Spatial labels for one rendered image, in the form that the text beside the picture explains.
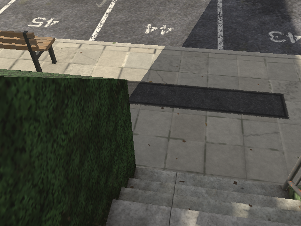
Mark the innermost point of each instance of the stairs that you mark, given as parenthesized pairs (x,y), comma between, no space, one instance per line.
(156,197)

